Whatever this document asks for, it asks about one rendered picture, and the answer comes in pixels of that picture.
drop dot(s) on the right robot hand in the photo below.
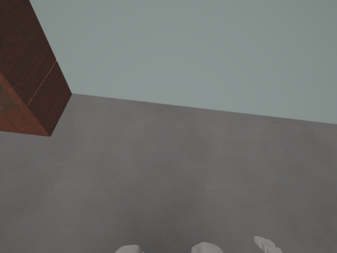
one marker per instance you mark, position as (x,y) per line
(266,245)

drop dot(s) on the cupboard door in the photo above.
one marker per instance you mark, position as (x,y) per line
(6,101)

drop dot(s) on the robot right thigh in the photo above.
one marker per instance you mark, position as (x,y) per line
(205,247)

